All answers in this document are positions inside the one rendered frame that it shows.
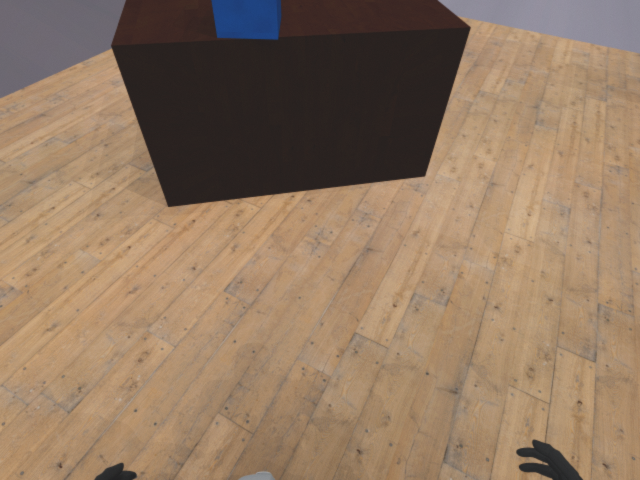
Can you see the pedestal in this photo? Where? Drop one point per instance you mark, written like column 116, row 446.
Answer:
column 352, row 92

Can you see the right robot hand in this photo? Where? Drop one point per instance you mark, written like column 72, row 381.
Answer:
column 558, row 467

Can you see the carton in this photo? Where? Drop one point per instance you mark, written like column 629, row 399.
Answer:
column 247, row 19

